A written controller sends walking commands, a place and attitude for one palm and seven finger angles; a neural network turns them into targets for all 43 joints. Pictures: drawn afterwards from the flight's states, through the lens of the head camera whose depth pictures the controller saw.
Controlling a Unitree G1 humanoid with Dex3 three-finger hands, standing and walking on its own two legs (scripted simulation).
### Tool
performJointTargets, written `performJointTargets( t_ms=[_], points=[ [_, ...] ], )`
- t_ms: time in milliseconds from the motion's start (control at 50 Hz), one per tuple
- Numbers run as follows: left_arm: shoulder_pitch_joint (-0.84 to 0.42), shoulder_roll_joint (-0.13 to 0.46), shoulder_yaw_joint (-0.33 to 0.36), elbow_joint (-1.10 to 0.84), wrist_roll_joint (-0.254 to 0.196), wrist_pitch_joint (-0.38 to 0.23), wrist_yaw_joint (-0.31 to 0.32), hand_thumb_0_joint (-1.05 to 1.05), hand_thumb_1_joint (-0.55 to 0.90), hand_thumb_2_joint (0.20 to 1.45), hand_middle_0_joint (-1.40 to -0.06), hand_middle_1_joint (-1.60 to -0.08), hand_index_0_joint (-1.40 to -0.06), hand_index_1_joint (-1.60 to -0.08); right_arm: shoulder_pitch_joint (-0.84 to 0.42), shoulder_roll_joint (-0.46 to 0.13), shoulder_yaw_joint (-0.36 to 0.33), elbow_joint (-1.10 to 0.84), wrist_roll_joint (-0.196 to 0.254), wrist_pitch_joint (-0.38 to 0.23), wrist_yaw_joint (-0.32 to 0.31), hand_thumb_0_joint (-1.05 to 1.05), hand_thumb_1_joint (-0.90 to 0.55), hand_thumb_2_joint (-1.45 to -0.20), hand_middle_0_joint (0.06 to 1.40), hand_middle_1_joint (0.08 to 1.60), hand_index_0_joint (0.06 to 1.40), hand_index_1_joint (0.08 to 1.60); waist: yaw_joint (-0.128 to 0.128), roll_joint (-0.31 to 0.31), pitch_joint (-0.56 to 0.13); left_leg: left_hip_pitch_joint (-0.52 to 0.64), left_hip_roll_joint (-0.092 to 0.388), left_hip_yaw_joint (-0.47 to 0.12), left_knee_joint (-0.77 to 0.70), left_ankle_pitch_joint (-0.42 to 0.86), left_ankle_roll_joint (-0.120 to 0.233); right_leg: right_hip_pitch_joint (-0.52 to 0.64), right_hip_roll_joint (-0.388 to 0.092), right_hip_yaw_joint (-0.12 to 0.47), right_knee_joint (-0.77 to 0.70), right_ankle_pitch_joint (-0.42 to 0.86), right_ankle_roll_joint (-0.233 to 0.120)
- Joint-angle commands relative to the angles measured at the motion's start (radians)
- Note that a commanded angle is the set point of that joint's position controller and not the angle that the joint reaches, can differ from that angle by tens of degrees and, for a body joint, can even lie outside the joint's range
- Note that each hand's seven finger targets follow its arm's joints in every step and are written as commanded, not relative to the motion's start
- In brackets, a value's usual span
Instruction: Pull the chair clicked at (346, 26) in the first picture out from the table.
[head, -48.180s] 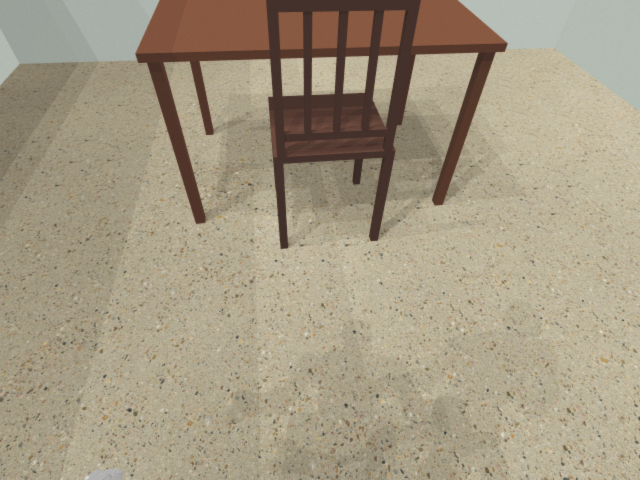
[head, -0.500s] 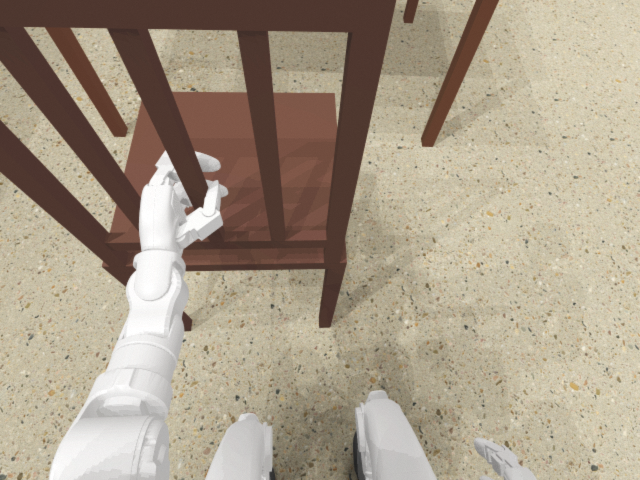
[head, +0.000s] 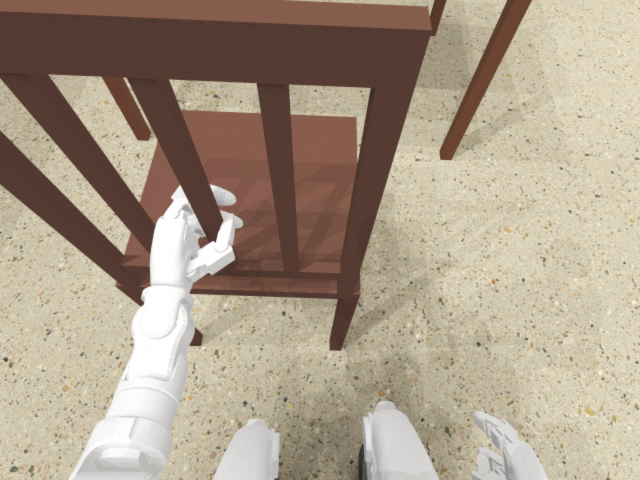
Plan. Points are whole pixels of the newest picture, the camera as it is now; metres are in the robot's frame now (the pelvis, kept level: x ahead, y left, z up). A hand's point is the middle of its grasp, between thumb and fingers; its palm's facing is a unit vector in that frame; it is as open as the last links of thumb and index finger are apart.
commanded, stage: step backward, pulling the chair out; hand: left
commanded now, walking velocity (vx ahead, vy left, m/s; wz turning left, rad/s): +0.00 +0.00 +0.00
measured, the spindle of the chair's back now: (202, 200) +0.42 +0.14 +0.07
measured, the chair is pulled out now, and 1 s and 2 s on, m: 0.53 0.63 0.66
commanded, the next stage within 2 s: stop walking, hand still on the chair in 0.86 s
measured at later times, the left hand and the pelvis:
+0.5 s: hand (233, 251) +0.37 +0.10 +0.04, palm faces -0.12 -0.98 -0.13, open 5.3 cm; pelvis +0.01 +0.02 +0.10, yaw -5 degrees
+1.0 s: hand (236, 319) +0.29 +0.09 +0.04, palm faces -0.07 -0.99 -0.14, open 5.4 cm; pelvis -0.04 +0.01 +0.10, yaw -6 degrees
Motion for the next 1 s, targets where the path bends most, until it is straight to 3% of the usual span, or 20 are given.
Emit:
performJointTargets(
  t_ms=[0,20,40,60,80,100,140,180,220,300,380,460,540,600,660,720,880,940,960,980],
  points=[
    [-0.244,0.089,-0.01,-0.203,0.008,-0.081,-0.019,0.0,0.9,0.9,-0.5,-1.45,-0.5,-1.45,0.085,-0.133,-0.053,-0.091,0.001,-0.032,-0.013,0.0,-0.9,-0.9,0.2,0.3,0.2,0.3,-0.027,-0.012,-0.435,0.182,-0.019,0.033,-0.141,0.5,0.015,0.368,0.027,-0.051,-0.102,0.416,-0.064],
    [-0.292,0.091,-0.02,-0.215,0.012,-0.082,-0.019,0.0,0.9,0.9,-0.5,-1.45,-0.5,-1.45,0.081,-0.134,-0.053,-0.088,0.001,-0.033,-0.015,0.0,-0.9,-0.9,0.2,0.3,0.2,0.3,-0.032,0.007,-0.443,0.183,-0.02,0.034,-0.14,0.481,0.015,0.364,0.025,-0.048,-0.102,0.403,-0.063],
    [-0.435,0.352,0.064,-0.38,0.078,0.023,0.065,0.0,0.9,0.9,-0.5,-1.45,-0.5,-1.45,0.119,-0.112,-0.063,-0.153,0.054,0.041,-0.056,0.0,-0.9,-0.9,0.2,0.3,0.2,0.3,0.017,0.038,-0.628,0.455,-0.015,0.077,-0.345,0.423,0.031,0.754,-0.037,0.079,-0.34,0.419,-0.071],
    [-0.432,0.279,0.024,-0.405,0.073,0.082,0.097,0.0,0.9,0.9,-0.5,-1.45,-0.5,-1.45,0.126,-0.103,-0.068,-0.172,0.067,0.055,-0.089,0.0,-0.9,-0.9,0.2,0.3,0.2,0.3,-0.012,0.063,-0.576,0.514,-0.024,0.083,-0.392,0.424,0.037,0.8,-0.033,0.071,-0.389,0.531,-0.069],
    [-0.346,0.247,0.004,-0.335,0.075,0.136,0.114,0.0,0.9,0.9,-0.5,-1.45,-0.5,-1.45,0.088,-0.091,-0.054,-0.165,0.07,0.067,-0.109,0.0,-0.9,-0.9,0.2,0.3,0.2,0.3,-0.009,0.072,-0.523,0.496,-0.014,0.073,-0.417,0.438,0.031,0.796,-0.045,0.059,-0.397,0.582,-0.069],
    [-0.285,0.205,-0.026,-0.257,0.072,0.181,0.124,0.0,0.9,0.9,-0.5,-1.45,-0.5,-1.45,0.076,-0.089,-0.041,-0.158,0.075,0.078,-0.122,0.0,-0.9,-0.9,0.2,0.3,0.2,0.3,-0.013,0.028,-0.474,0.5,-0.001,0.053,-0.449,0.434,0.029,0.781,-0.048,0.048,-0.414,0.577,-0.066],
    [-0.211,0.157,-0.06,-0.109,0.077,0.238,0.138,0.0,0.9,0.9,-0.5,-1.45,-0.5,-1.45,0.082,-0.092,-0.032,-0.119,0.077,0.097,-0.143,0.0,-0.9,-0.9,0.2,0.3,0.2,0.3,-0.018,-0.037,-0.344,0.516,0.031,0.035,-0.523,0.474,0.028,0.792,-0.058,0.031,-0.445,0.646,-0.055],
    [-0.247,0.153,-0.068,-0.032,0.077,0.258,0.145,0.0,0.9,0.9,-0.5,-1.45,-0.5,-1.45,0.084,-0.099,-0.029,-0.089,0.074,0.103,-0.158,0.0,-0.9,-0.9,0.2,0.3,0.2,0.3,-0.017,-0.047,-0.282,0.57,0.058,0.034,-0.589,0.556,0.024,0.827,-0.069,0.028,-0.487,0.736,-0.045],
    [-0.311,0.161,-0.069,0.018,0.074,0.243,0.145,0.0,0.9,0.9,-0.5,-1.45,-0.5,-1.45,0.091,-0.102,-0.03,-0.062,0.069,0.096,-0.168,0.0,-0.9,-0.9,0.2,0.3,0.2,0.3,-0.013,0.01,-0.268,0.652,0.084,0.029,-0.634,0.687,0.016,0.844,-0.078,0.031,-0.522,0.826,-0.042],
    [-0.338,0.154,-0.084,0.127,0.082,0.217,0.136,0.0,0.9,0.9,-0.5,-1.45,-0.5,-1.45,0.106,-0.113,-0.04,-0.027,0.056,0.084,-0.17,0.0,-0.9,-0.9,0.2,0.3,0.2,0.3,-0.002,0.108,-0.252,0.788,0.129,0.02,-0.676,0.912,0.001,0.837,-0.066,0.018,-0.572,0.822,-0.038],
    [-0.33,0.126,-0.108,0.182,0.087,0.198,0.123,0.0,0.9,0.9,-0.5,-1.45,-0.5,-1.45,0.101,-0.117,-0.048,-0.013,0.045,0.081,-0.162,0.0,-0.9,-0.9,0.2,0.3,0.2,0.3,0.007,0.135,-0.228,0.834,0.156,0.021,-0.707,0.949,-0.01,0.852,-0.055,0.006,-0.608,0.757,-0.041],
    [-0.271,0.136,-0.097,0.183,0.088,0.182,0.122,0.0,0.9,0.9,-0.5,-1.45,-0.5,-1.45,0.089,-0.122,-0.051,-0.011,0.038,0.08,-0.158,0.0,-0.9,-0.9,0.2,0.3,0.2,0.3,0.015,0.119,-0.22,0.84,0.161,0.027,-0.723,0.957,-0.019,0.894,-0.068,0.01,-0.63,0.823,-0.049],
    [-0.21,0.156,-0.08,0.154,0.082,0.174,0.128,0.0,0.9,0.9,-0.5,-1.45,-0.5,-1.45,0.068,-0.123,-0.051,-0.02,0.041,0.081,-0.158,0.0,-0.9,-0.9,0.2,0.3,0.2,0.3,0.02,0.068,-0.227,0.821,0.152,0.043,-0.732,0.88,-0.024,0.947,-0.093,0.03,-0.644,0.902,-0.058],
    [-0.208,0.169,-0.075,0.152,0.079,0.177,0.136,0.0,0.9,0.9,-0.5,-1.45,-0.5,-1.45,0.057,-0.127,-0.049,-0.018,0.043,0.08,-0.162,0.0,-0.9,-0.9,0.2,0.3,0.2,0.3,0.021,0.067,-0.217,0.809,0.146,0.047,-0.746,0.812,-0.022,0.945,-0.1,0.035,-0.652,0.877,-0.059],
    [-0.224,0.154,-0.088,0.148,0.073,0.181,0.142,0.0,0.9,0.9,-0.5,-1.45,-0.5,-1.45,0.046,-0.123,-0.044,-0.017,0.051,0.076,-0.164,0.0,-0.9,-0.9,0.2,0.3,0.2,0.3,0.023,0.045,-0.209,0.791,0.143,0.048,-0.77,0.683,-0.012,0.94,-0.096,0.034,-0.664,0.746,-0.053],
    [-0.244,0.153,-0.092,0.156,0.072,0.185,0.152,0.0,0.9,0.9,-0.5,-1.45,-0.5,-1.45,0.037,-0.121,-0.038,-0.01,0.055,0.066,-0.17,0.0,-0.9,-0.9,0.2,0.3,0.2,0.3,0.03,0.073,-0.186,0.775,0.142,0.048,-0.802,0.574,0.003,0.932,-0.085,0.03,-0.672,0.607,-0.044],
    [-0.339,0.144,-0.11,0.261,0.07,0.186,0.169,0.0,0.9,0.9,-0.5,-1.45,-0.5,-1.45,0.041,-0.121,-0.031,0.04,0.068,0.01,-0.172,0.0,-0.9,-0.9,0.2,0.3,0.2,0.3,0.037,-0.045,-0.084,0.774,0.092,0.055,-0.771,0.303,0.019,0.804,-0.128,0.099,-0.812,0.241,-0.052],
    [-0.361,0.135,-0.117,0.281,0.076,0.179,0.172,0.0,0.9,0.9,-0.5,-1.45,-0.5,-1.45,0.041,-0.125,-0.03,0.055,0.068,-0.014,-0.173,0.0,-0.9,-0.9,0.2,0.3,0.2,0.3,0.041,-0.024,-0.08,0.784,0.103,0.041,-0.796,0.312,0.025,0.799,-0.11,0.076,-0.801,0.216,-0.043],
    [-0.332,0.138,-0.107,0.087,0.074,0.163,0.171,0.0,0.9,0.9,-0.5,-1.45,-0.5,-1.45,0.012,-0.11,-0.023,-0.006,0.06,-0.015,-0.17,0.0,-0.9,-0.9,0.2,0.3,0.2,0.3,0.052,0.012,-0.115,0.785,0.109,0.026,-0.834,0.313,0.033,0.868,-0.099,0.065,-0.773,0.236,-0.037],
    [-0.305,0.131,-0.106,0.072,0.074,0.167,0.175,0.0,0.9,0.9,-0.5,-1.45,-0.5,-1.45,-0.008,-0.106,-0.019,-0.012,0.061,-0.019,-0.176,0.0,-0.9,-0.9,0.2,0.3,0.2,0.3,0.053,0.023,-0.128,0.78,0.114,0.024,-0.847,0.312,0.038,0.905,-0.085,0.054,-0.751,0.259,-0.034]
  ],
)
